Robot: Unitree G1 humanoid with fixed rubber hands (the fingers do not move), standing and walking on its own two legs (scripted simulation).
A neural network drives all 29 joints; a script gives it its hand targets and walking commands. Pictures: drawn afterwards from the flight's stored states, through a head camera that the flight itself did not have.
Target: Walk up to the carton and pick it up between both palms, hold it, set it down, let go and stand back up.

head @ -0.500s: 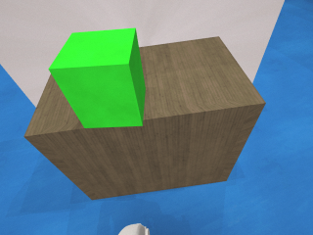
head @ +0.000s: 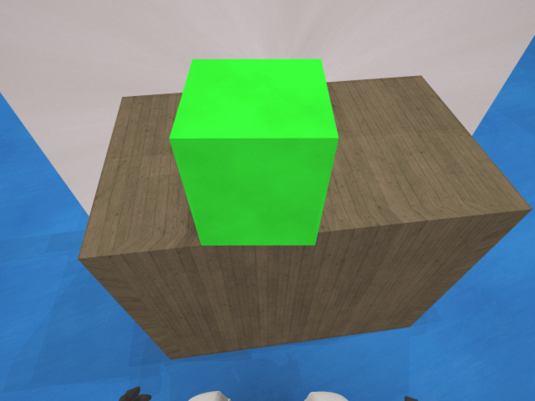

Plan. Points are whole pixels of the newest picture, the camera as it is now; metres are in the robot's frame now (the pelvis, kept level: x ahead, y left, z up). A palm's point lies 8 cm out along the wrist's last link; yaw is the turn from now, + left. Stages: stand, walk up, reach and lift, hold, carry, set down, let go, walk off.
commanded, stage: walk up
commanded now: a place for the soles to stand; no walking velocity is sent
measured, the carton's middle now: (257, 157) +0.48 +0.02 +0.09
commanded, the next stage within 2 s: none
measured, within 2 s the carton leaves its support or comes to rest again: neither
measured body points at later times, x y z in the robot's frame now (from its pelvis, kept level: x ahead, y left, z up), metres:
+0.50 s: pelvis +0.03 +0.04 +0.02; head +0.03 +0.04 +0.47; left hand +0.11 +0.27 -0.12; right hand +0.07 -0.20 -0.12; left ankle +0.05 +0.10 -0.71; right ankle +0.04 -0.09 -0.71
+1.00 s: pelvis +0.03 +0.03 +0.02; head +0.04 +0.02 +0.47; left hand +0.10 +0.26 -0.13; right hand +0.03 -0.21 -0.13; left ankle +0.05 +0.10 -0.71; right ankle +0.04 -0.09 -0.71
